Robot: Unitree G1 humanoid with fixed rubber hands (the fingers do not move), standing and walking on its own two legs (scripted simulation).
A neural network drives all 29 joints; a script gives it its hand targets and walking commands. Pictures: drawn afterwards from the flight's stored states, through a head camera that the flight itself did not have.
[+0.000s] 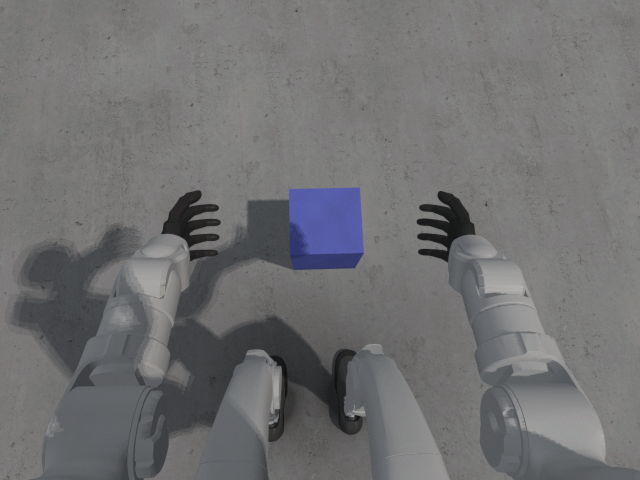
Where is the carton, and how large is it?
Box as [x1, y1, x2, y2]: [289, 187, 363, 269]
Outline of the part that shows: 359,187 289,189 290,257 294,269 354,267 363,253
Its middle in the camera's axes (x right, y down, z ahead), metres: +0.01 -0.03 +1.01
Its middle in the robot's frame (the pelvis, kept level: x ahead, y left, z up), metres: +0.55 -0.03 -0.58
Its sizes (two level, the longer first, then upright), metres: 0.173 0.164 0.195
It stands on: the floor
